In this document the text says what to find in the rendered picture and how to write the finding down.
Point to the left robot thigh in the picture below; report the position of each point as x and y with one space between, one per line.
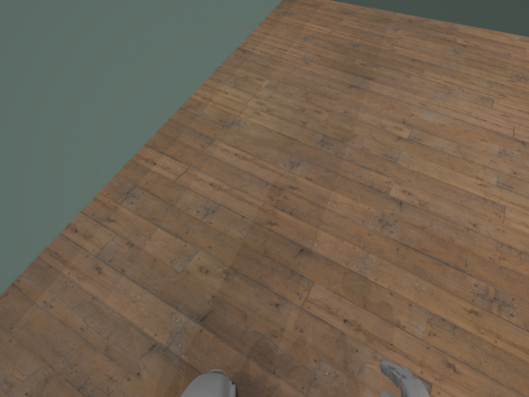
210 385

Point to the left robot shin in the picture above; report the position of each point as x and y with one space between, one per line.
218 372

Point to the robot right hand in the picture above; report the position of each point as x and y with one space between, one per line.
403 379

